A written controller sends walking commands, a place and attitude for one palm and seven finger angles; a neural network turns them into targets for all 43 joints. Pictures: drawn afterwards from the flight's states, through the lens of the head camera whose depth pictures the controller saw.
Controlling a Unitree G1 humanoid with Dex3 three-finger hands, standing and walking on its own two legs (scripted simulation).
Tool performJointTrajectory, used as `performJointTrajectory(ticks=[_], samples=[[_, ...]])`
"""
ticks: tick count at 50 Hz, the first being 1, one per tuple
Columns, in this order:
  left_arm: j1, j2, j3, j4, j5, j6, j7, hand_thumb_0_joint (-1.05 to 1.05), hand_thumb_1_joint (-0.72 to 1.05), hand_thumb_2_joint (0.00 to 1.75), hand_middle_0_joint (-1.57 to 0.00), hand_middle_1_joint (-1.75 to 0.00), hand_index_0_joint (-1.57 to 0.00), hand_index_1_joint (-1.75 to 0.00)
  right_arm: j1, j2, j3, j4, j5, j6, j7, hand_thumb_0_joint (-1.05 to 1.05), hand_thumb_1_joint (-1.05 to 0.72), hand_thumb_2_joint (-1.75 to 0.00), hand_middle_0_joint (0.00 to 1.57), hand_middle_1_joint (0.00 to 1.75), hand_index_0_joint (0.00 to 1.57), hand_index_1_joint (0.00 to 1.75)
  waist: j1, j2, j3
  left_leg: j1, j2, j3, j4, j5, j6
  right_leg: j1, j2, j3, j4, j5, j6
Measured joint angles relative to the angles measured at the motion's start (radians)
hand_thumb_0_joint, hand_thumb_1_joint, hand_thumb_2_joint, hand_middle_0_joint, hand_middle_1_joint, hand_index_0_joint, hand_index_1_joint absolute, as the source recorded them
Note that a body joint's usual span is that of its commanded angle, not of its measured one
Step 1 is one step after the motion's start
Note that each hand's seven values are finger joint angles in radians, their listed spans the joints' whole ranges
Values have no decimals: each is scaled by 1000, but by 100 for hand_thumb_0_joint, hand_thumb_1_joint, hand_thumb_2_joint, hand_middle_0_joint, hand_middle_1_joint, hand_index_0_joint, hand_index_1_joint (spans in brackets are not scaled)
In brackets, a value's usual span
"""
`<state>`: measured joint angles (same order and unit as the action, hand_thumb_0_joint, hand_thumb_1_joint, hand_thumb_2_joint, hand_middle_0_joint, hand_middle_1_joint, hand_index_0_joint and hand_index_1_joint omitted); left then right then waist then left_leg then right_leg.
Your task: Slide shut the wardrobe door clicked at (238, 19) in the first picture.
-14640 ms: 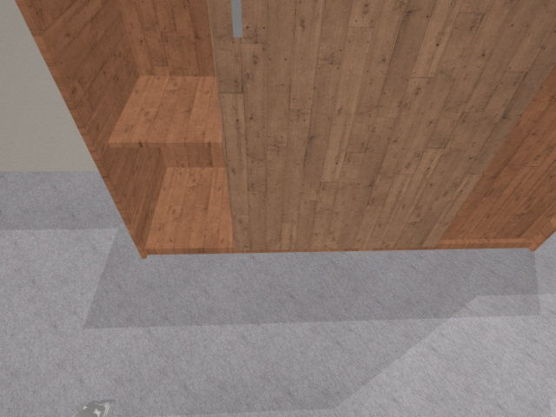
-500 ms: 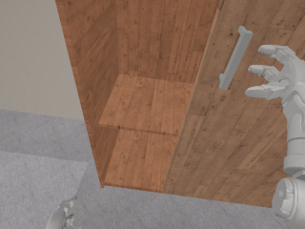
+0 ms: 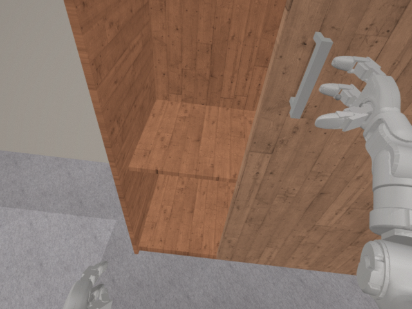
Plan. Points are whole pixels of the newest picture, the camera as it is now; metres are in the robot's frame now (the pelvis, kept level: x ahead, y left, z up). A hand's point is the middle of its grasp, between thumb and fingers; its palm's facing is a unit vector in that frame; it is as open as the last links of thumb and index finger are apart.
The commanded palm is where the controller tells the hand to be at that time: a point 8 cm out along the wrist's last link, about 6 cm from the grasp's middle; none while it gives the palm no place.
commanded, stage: feel for the door with the fingertips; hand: right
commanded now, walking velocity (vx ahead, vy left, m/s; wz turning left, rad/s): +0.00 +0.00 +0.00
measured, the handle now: (306, 77) +0.49 -0.14 +0.26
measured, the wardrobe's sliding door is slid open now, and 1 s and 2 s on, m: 0.38 0.38 0.38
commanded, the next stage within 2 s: slide the fingers in behind the handle in 0.58 s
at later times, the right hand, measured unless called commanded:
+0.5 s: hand (322, 88) +0.44 -0.15 +0.26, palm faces +0.04 +1.00 -0.01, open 14.0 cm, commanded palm +0.42 -0.21 +0.26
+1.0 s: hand (319, 90) +0.43 -0.15 +0.26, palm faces +0.03 +1.00 -0.02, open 14.0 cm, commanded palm +0.41 -0.20 +0.26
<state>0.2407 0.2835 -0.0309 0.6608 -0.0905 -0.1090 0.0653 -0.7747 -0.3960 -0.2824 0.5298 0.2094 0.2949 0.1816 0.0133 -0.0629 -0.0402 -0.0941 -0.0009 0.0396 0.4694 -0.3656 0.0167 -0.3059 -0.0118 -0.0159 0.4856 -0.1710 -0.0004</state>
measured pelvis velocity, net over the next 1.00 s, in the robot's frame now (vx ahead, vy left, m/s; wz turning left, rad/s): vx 0.01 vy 0.01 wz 0.01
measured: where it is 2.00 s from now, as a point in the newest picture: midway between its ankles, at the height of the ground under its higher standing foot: outside the picture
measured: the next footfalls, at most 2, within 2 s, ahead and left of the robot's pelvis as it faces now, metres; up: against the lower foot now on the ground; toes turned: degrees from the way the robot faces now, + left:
none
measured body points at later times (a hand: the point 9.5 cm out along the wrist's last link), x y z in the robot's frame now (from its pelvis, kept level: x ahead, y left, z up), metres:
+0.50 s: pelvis +0.00 +0.01 +0.00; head -0.01 +0.03 +0.45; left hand +0.13 +0.26 -0.11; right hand +0.43 -0.21 +0.27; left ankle -0.07 +0.11 -0.74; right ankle +0.05 -0.12 -0.74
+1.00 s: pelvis +0.01 +0.01 +0.00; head -0.01 +0.04 +0.45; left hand +0.13 +0.27 -0.11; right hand +0.43 -0.20 +0.26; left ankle -0.07 +0.11 -0.74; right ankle +0.05 -0.12 -0.74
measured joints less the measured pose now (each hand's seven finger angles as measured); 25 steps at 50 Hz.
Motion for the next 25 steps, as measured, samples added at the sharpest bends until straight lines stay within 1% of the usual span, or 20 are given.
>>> performJointTrajectory(ticks=[3,8,11,13,15,19,25], samples=[[0,-4,-2,-1,2,5,-4,1,91,90,-20,-30,-20,-30,14,19,-2,-26,2,9,-15,-1,50,-30,30,120,30,120,1,-1,-5,1,1,-6,0,0,-1,5,0,-6,-3,-1,-1],[-3,-11,-3,1,3,14,-6,1,91,90,-20,-30,-20,-30,13,40,18,-41,-8,35,-50,-1,50,-30,30,120,30,120,2,1,-2,3,1,-8,1,-1,-1,8,-1,-8,-4,-1,0],[-6,-12,-2,4,6,15,-7,1,91,90,-20,-30,-20,-30,15,61,33,-69,-11,38,-72,-1,50,-30,30,120,30,120,0,0,4,6,1,-7,0,0,0,11,-1,-7,-5,0,0],[-9,-13,-2,10,8,16,-6,1,91,90,-20,-30,-20,-30,10,72,28,-67,-11,41,-87,-1,50,-30,30,120,30,121,-1,1,4,6,1,-7,0,0,0,12,-1,-7,-7,1,1],[-12,-15,-5,15,10,20,-5,1,91,90,-20,-30,-20,-30,0,70,26,-49,-14,43,-94,-1,50,-30,30,120,30,122,0,2,4,6,0,-6,0,0,1,13,-1,-5,-9,3,2],[-13,-15,-5,21,10,20,-2,1,91,90,-20,-30,-20,-30,-40,47,32,13,-25,39,-94,-1,50,-30,30,120,30,122,5,3,6,4,-4,-2,-2,1,4,8,-4,-1,-9,5,4],[7,-5,3,26,10,14,-2,1,91,90,-20,-30,-20,-30,-87,22,12,93,-21,4,-68,-1,50,-30,30,120,30,121,15,1,3,-5,-7,-2,-4,2,7,-1,-7,0,-10,4,6]])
